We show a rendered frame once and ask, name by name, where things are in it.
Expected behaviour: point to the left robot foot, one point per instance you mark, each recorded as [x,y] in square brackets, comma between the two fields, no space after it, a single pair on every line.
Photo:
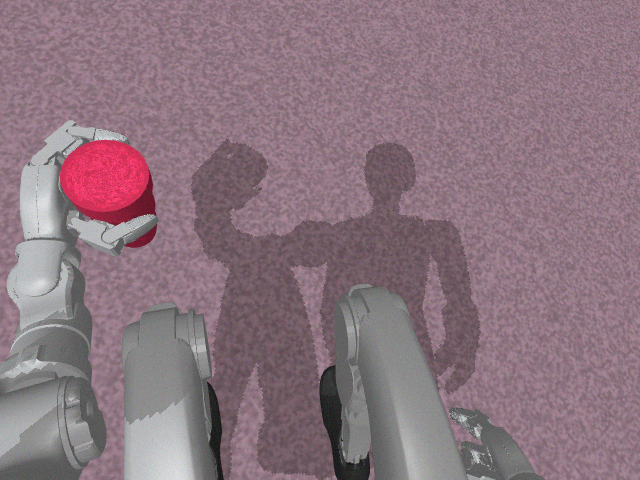
[216,433]

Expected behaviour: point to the right robot hand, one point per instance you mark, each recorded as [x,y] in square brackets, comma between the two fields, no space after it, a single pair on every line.
[500,458]

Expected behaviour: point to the right robot foot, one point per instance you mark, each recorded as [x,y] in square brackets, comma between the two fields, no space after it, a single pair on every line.
[331,413]

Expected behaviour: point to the cup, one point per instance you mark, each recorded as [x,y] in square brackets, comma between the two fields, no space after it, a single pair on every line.
[110,181]

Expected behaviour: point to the left robot arm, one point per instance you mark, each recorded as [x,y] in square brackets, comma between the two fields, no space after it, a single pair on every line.
[50,423]

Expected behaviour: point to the left robot hand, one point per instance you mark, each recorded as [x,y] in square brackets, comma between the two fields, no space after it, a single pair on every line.
[47,212]

